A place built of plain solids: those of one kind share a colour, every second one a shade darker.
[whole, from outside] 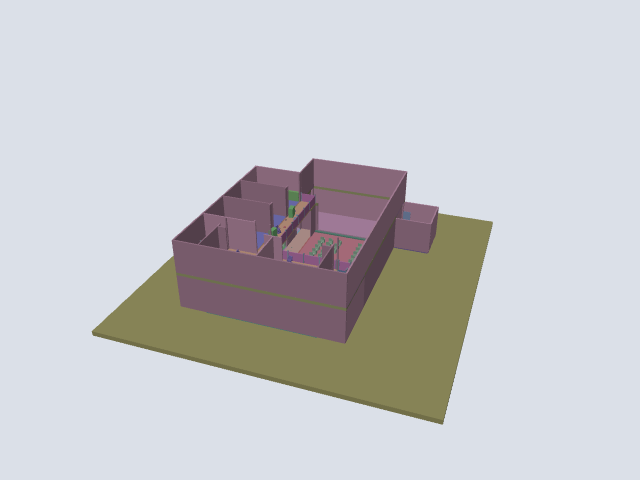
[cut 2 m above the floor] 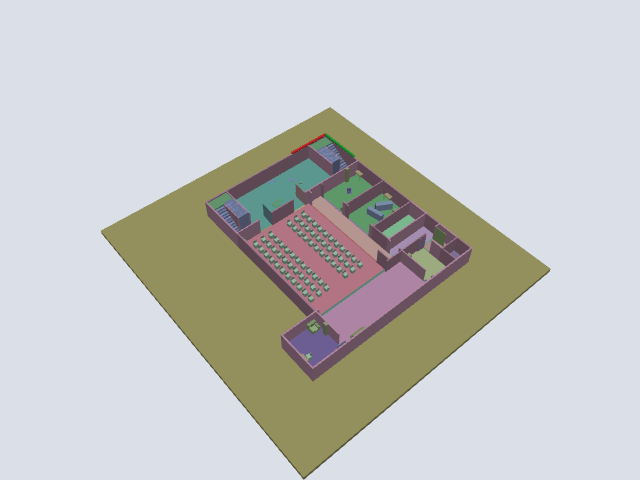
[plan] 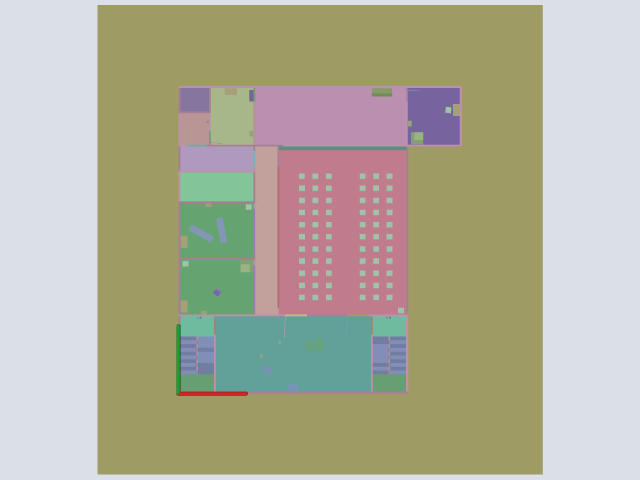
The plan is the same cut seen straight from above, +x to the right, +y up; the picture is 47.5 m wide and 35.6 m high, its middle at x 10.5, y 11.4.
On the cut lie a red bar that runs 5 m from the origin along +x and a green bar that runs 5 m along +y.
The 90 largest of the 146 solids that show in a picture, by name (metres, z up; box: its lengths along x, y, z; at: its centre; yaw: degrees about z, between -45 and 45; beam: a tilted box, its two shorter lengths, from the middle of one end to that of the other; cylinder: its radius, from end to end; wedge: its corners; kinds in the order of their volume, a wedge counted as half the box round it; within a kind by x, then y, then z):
{
 "under_1": {"box": [33.03, 34.83, 0.5], "at": [10.52, 11.41, -0.79]},
 "wall_1": {"box": [0.16, 5.58, 7.54], "at": [0.08, 2.95, 3.47]},
 "wall_2": {"box": [0.16, 4.07, 7.54], "at": [0.08, 7.91, 3.47]},
 "wall_3": {"box": [0.16, 4.07, 7.54], "at": [0.08, 12.11, 3.47]},
 "wall_4": {"box": [0.16, 2.14, 3.68], "at": [0.08, 15.34, 1.54]},
 "wall_5": {"box": [0.16, 4.07, 3.56], "at": [0.08, 16.3, 5.46]},
 "wall_6": {"box": [0.16, 1.8, 3.68], "at": [0.08, 17.44, 1.54]},
 "wall_7": {"box": [0.16, 2.33, 3.68], "at": [0.08, 19.64, 1.54]},
 "wall_8": {"box": [0.16, 1.74, 3.68], "at": [0.08, 21.8, 1.54]},
 "wall_9": {"box": [2.4, 0.13, 3.68], "at": [1.2, 20.86, 1.54]},
 "wall_10": {"box": [0.13, 3.65, 3.56], "at": [2.69, 1.99, 5.46]},
 "wall_11": {"box": [0.13, 4.23, 3.68], "at": [2.69, 2.27, 1.54]},
 "wall_12": {"box": [5.69, 0.13, 7.54], "at": [2.85, 10.01, 3.47]},
 "wall_13": {"box": [5.69, 0.13, 7.54], "at": [2.85, 14.21, 3.47]},
 "wall_14": {"box": [5.69, 0.13, 3.68], "at": [2.85, 16.48, 1.54]},
 "wall_15": {"box": [5.69, 0.16, 3.56], "at": [2.85, 18.42, 5.46]},
 "wall_16": {"box": [5.84, 0.13, 3.56], "at": [2.92, 5.8, 5.46]},
 "wall_17": {"box": [7.94, 0.13, 3.68], "at": [3.97, 5.8, 1.54]},
 "wall_18": {"box": [5.65, 0.13, 3.68], "at": [4.95, 18.41, 1.54]},
 "wall_19": {"box": [0.16, 4.17, 3.56], "at": [5.61, 20.59, 5.46]},
 "wall_20": {"box": [0.13, 2.14, 3.68], "at": [5.62, 15.34, 1.54]},
 "wall_21": {"box": [0.13, 3.2, 3.68], "at": [5.62, 20.07, 1.54]},
 "wall_22": {"box": [17.04, 0.16, 7.54], "at": [8.52, 0.08, 3.47]},
 "wall_23": {"box": [0.13, 3.65, 3.56], "at": [8.52, 1.99, 5.46]},
 "wall_24": {"box": [21.03, 0.16, 3.68], "at": [10.52, 22.75, 1.54]},
 "wall_25": {"box": [2.99, 0.13, 3.68], "at": [11.04, 5.8, 1.54]},
 "wall_26": {"box": [11.51, 0.16, 3.56], "at": [11.29, 22.75, 5.46]},
 "wall_27": {"box": [0.13, 3.65, 3.56], "at": [14.35, 1.99, 5.46]},
 "wall_28": {"box": [0.13, 4.23, 3.68], "at": [14.35, 2.27, 1.54]},
 "wall_29": {"box": [2.91, 0.13, 3.68], "at": [15.59, 5.8, 1.54]},
 "wall_30": {"box": [0.13, 3.2, 3.68], "at": [16.95, 20.07, 1.54]},
 "wall_31": {"box": [0.16, 5.58, 3.68], "at": [16.96, 2.95, 1.54]},
 "wall_32": {"box": [0.16, 22.51, 3.56], "at": [16.96, 11.41, 5.46]},
 "wall_33": {"box": [0.16, 12.44, 3.68], "at": [16.96, 12.09, 1.54]},
 "wall_34": {"box": [4.45, 0.13, 3.68], "at": [18.8, 18.41, 1.54]},
 "wall_35": {"box": [0.16, 4.2, 3.68], "at": [20.95, 20.57, 1.54]},
 "stair_1": {"box": [1.18, 0.56, 1.81], "at": [0.75, 1.72, 0.6]},
 "stair_2": {"box": [1.18, 0.84, 1.64], "at": [0.75, 1.86, 0.52]},
 "stair_3": {"box": [1.18, 1.12, 1.47], "at": [0.75, 2.0, 0.44]},
 "stair_4": {"box": [1.18, 1.4, 1.3], "at": [0.75, 2.14, 0.35]},
 "stair_5": {"box": [1.18, 1.68, 1.14], "at": [0.75, 2.28, 0.27]},
 "stair_6": {"box": [1.18, 1.96, 0.97], "at": [0.75, 2.42, 0.18]},
 "stair_7": {"box": [1.18, 2.24, 0.8], "at": [0.75, 2.56, 0.1]},
 "stair_8": {"box": [1.18, 2.52, 0.63], "at": [0.75, 2.7, 0.02]},
 "stair_9": {"box": [1.18, 2.8, 0.47], "at": [0.75, 2.84, -0.07]},
 "stair_10": {"box": [1.18, 2.8, 2.31], "at": [2.04, 2.84, 0.85]},
 "stair_11": {"box": [1.18, 2.24, 2.64], "at": [2.04, 3.12, 1.02]},
 "stair_12": {"box": [1.18, 1.96, 2.81], "at": [2.04, 3.26, 1.11]},
 "stair_13": {"box": [1.18, 1.12, 3.31], "at": [2.04, 3.68, 1.36]},
 "stair_14": {"box": [1.18, 0.84, 3.48], "at": [2.04, 3.82, 1.44]},
 "stair_15": {"box": [1.18, 2.8, 2.31], "at": [15.0, 2.84, 0.85]},
 "stair_16": {"box": [1.18, 2.52, 2.48], "at": [15.0, 2.98, 0.94]},
 "stair_17": {"box": [1.18, 2.24, 2.64], "at": [15.0, 3.12, 1.02]},
 "stair_18": {"box": [1.18, 1.96, 2.81], "at": [15.0, 3.26, 1.11]},
 "stair_19": {"box": [1.18, 1.12, 3.31], "at": [15.0, 3.68, 1.36]},
 "stair_20": {"box": [1.18, 0.56, 3.65], "at": [15.0, 3.96, 1.52]},
 "stair_21": {"box": [1.18, 0.28, 3.82], "at": [15.0, 4.1, 1.61]},
 "stair_22": {"box": [1.18, 0.56, 1.81], "at": [16.29, 1.72, 0.6]},
 "stair_23": {"box": [1.18, 0.84, 1.64], "at": [16.29, 1.86, 0.52]},
 "stair_24": {"box": [1.18, 1.12, 1.47], "at": [16.29, 2.0, 0.44]},
 "stair_25": {"box": [1.18, 1.4, 1.3], "at": [16.29, 2.14, 0.35]},
 "stair_26": {"box": [1.18, 1.68, 1.14], "at": [16.29, 2.28, 0.27]},
 "stair_27": {"box": [1.18, 1.96, 0.97], "at": [16.29, 2.42, 0.18]},
 "stair_28": {"box": [1.18, 2.24, 0.8], "at": [16.29, 2.56, 0.1]},
 "stair_29": {"box": [1.18, 2.52, 0.63], "at": [16.29, 2.7, 0.02]},
 "stair_30": {"box": [1.18, 2.8, 0.47], "at": [16.29, 2.84, -0.07]},
 "floor_assembly_1": {"box": [9.41, 12.47, 0.5], "at": [12.18, 12.11, -0.25]},
 "floor_stage_1": {"box": [11.19, 4.2, 0.75], "at": [11.29, 20.57, -0.12]},
 "floor_vestibule_1": {"box": [11.52, 5.58, 0.5], "at": [8.52, 2.95, -0.25]},
 "floor_classroom_1": {"box": [5.4, 4.07, 0.5], "at": [2.86, 7.91, -0.25]},
 "floor_classroom_2": {"box": [5.4, 4.07, 0.5], "at": [2.86, 12.11, -0.25]},
 "stair_landing_1": {"box": [2.47, 1.28, 2.14], "at": [1.4, 0.8, 0.77]},
 "stair_landing_2": {"box": [2.47, 1.28, 2.14], "at": [15.64, 0.8, 0.77]},
 "floor_library_1": {"box": [3.86, 4.2, 0.75], "at": [18.94, 20.57, -0.12]},
 "upper_floor_upper_classroom_1": {"box": [5.4, 4.07, 0.16], "at": [2.86, 7.91, 3.6]},
 "upper_floor_upper_classroom_2": {"box": [5.4, 4.07, 0.16], "at": [2.86, 12.11, 3.6]},
 "upper_floor_upper_classroom_3": {"box": [5.4, 4.07, 0.16], "at": [2.86, 16.3, 3.6]},
 "floor_under_gallery_1": {"box": [1.65, 12.47, 0.5], "at": [6.51, 12.11, -0.25]},
 "upper_floor_gallery_1": {"box": [1.78, 12.47, 0.16], "at": [6.58, 12.11, 3.6]},
 "upper_floor_gallery_2": {"box": [11.52, 1.8, 0.16], "at": [8.52, 4.84, 3.6]},
 "floor_superintendents_room_1": {"box": [3.16, 4.2, 0.5], "at": [3.98, 20.57, -0.25]},
 "floor_cloakroom_1": {"box": [5.4, 2.14, 0.5], "at": [2.86, 15.34, -0.25]},
 "floor_side_passage_1": {"box": [5.4, 1.8, 0.5], "at": [2.86, 17.44, -0.25]},
 "floor_foot_1": {"box": [2.47, 1.5, 0.5], "at": [1.4, 4.99, -0.25]},
 "floor_foot_2": {"box": [2.47, 1.5, 0.5], "at": [15.64, 4.99, -0.25]},
 "floor_side_lobby_1": {"box": [2.11, 2.33, 0.5], "at": [1.22, 19.64, -0.25]},
 "floor_basement_stair_1": {"box": [2.11, 1.74, 0.5], "at": [1.22, 21.8, -0.25]},
 "stair_guard_1": {"box": [0.08, 12.47, 0.98], "at": [7.43, 12.11, 4.17]},
 "floor_gap_platform_front_1": {"box": [8.81, 0.13, 0.75], "at": [12.18, 18.41, -0.12]},
 "table_trolley_1": {"box": [1.9, 0.5, 0.9], "at": [1.69, 11.89, 0.45], "yaw": -29.9}
}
